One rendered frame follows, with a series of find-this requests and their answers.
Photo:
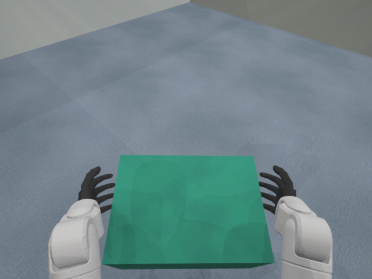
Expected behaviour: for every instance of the left robot forearm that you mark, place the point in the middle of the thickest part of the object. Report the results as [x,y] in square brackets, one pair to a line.
[73,248]

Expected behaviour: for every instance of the right robot forearm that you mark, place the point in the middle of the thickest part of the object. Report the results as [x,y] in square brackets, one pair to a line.
[306,241]

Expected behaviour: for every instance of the left robot hand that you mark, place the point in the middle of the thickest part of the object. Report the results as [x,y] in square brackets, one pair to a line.
[88,190]

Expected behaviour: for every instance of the right robot hand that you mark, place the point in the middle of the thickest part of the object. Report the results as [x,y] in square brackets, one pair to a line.
[285,187]

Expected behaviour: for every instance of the carton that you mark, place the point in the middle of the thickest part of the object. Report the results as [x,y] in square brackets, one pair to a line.
[187,212]

